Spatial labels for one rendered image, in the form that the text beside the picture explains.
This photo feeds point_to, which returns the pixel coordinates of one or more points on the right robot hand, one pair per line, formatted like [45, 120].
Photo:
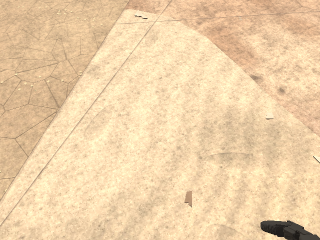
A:
[289, 230]

